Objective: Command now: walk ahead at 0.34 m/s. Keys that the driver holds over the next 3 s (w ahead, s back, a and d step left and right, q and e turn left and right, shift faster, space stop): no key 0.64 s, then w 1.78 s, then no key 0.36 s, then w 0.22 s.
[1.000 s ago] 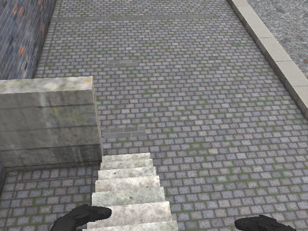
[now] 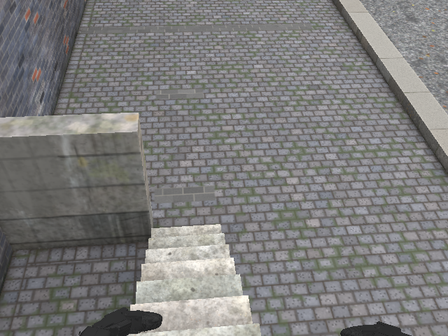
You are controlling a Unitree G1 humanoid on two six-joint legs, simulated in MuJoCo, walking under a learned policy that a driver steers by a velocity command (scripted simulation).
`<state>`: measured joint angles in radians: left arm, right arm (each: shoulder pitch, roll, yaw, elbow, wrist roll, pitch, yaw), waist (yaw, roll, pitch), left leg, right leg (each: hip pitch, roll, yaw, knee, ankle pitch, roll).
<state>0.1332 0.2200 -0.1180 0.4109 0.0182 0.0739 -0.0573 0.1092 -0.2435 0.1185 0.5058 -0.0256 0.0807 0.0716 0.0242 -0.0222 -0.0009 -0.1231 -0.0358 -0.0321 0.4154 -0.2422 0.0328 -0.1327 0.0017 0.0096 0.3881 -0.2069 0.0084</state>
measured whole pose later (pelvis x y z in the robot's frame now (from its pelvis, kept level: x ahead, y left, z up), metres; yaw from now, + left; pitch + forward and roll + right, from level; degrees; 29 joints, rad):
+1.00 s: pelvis +0.02 +0.01 +0.00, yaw +1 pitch -2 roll -1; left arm 0.19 0.23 -0.07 0.68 -0.03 0.04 0.04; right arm 0.16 -0.26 0.04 0.84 0.02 0.05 -0.02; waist 0.00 -0.02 0.04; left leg -0.11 -0.04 -0.04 0.45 -0.30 0.04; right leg -0.12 -0.01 0.00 0.42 -0.26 0.02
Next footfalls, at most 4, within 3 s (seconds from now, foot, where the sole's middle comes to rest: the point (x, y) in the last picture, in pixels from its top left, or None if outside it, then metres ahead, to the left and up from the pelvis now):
none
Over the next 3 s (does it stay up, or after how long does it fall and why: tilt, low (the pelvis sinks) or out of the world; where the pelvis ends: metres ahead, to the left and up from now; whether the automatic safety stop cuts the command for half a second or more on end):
stays up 0.02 0.00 0.00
